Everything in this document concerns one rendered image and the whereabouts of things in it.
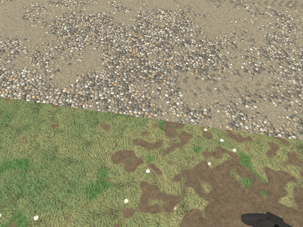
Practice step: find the right robot hand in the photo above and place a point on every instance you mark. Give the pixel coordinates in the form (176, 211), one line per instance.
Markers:
(263, 220)

